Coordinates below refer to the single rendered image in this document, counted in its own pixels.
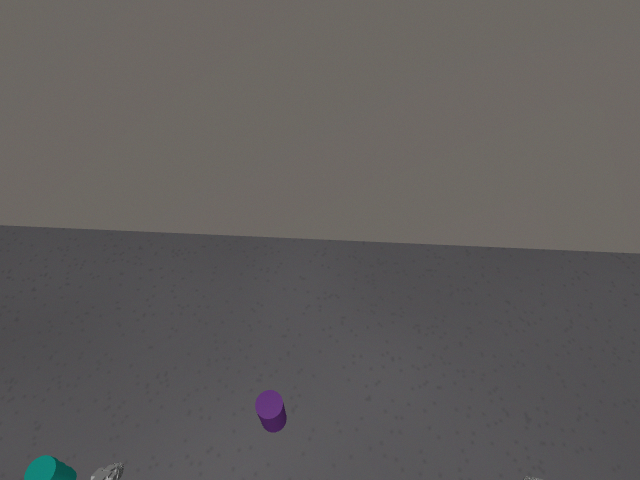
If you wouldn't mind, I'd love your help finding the left robot hand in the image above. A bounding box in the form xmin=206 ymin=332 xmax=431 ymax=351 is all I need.
xmin=91 ymin=463 xmax=124 ymax=480

